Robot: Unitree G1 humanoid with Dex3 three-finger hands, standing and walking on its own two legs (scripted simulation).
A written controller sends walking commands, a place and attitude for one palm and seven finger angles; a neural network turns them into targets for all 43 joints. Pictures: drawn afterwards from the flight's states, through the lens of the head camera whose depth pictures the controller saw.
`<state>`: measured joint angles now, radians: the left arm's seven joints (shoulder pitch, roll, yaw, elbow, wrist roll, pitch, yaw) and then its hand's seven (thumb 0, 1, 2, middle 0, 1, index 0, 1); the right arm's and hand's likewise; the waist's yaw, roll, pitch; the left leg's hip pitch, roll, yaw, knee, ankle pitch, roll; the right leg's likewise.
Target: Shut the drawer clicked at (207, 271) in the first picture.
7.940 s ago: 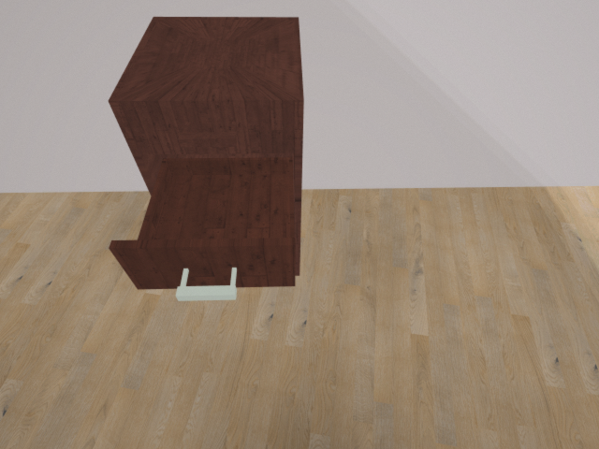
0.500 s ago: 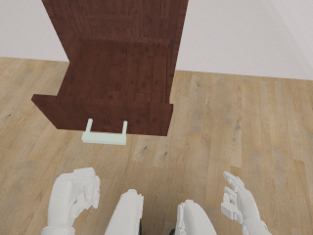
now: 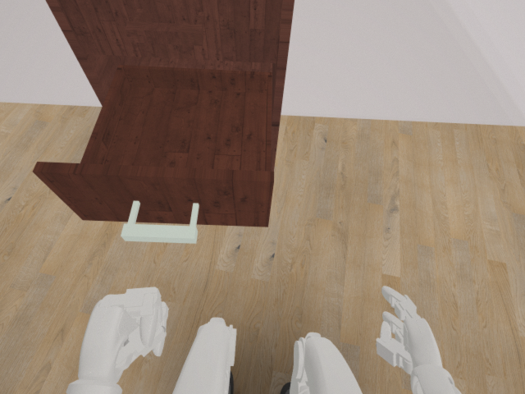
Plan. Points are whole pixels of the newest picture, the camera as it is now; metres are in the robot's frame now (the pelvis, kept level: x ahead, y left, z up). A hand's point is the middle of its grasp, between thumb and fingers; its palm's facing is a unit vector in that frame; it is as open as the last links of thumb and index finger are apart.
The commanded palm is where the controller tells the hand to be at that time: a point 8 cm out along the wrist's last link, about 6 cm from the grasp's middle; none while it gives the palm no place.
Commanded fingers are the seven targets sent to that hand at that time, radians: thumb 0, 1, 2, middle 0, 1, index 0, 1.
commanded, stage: bring the fist close to the handle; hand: left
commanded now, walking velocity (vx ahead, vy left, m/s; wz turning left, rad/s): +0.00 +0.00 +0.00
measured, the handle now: (163, 221) +0.40 +0.21 -0.07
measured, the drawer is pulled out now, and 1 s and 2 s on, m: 0.29 0.29 0.27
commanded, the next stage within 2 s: push the drawer shut in 1.30 s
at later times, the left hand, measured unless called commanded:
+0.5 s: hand (164, 301) +0.25 +0.16 -0.02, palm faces +0.02 -1.00 -0.02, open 3.3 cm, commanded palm +0.23 +0.21 -0.03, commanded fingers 0.00 0.90 0.90 -1.40 -1.60 -1.40 -1.60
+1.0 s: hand (182, 282) +0.29 +0.15 -0.08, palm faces -0.01 -1.00 -0.03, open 3.3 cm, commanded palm +0.27 +0.20 -0.07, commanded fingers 0.00 0.90 0.90 -1.40 -1.60 -1.40 -1.60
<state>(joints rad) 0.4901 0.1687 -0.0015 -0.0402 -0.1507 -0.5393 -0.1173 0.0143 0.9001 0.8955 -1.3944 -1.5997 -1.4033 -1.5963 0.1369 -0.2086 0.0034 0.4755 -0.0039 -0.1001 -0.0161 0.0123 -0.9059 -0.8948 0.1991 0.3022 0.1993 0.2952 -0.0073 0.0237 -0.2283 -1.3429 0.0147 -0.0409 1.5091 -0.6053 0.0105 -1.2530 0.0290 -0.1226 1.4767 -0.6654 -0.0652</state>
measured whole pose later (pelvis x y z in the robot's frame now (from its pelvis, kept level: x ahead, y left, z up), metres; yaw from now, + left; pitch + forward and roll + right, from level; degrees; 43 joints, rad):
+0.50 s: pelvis -0.01 +0.01 -0.04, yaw -1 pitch +29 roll -4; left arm 0.27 0.18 0.06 0.09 -0.18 -0.57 -0.10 0.02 0.90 0.90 -1.39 -1.60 -1.40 -1.60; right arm 0.11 -0.23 0.01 0.53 -0.02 -0.10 0.01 0.01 -0.91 -0.89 0.20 0.30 0.20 0.30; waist -0.01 0.02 -0.23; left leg -1.53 0.01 -0.04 1.65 -0.63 0.02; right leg -1.44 0.02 -0.12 1.61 -0.69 -0.06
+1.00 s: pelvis -0.02 +0.01 -0.07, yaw -2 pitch +32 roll -4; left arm 0.05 0.19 0.06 0.24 -0.15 -0.54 -0.07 0.02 0.90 0.90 -1.39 -1.60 -1.40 -1.60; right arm 0.10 -0.24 0.02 0.53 -0.02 -0.03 0.03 0.01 -0.91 -0.89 0.20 0.30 0.20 0.30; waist -0.02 0.02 -0.24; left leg -1.67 0.02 -0.03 1.75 -0.64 0.03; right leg -1.58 0.02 -0.12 1.72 -0.71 -0.06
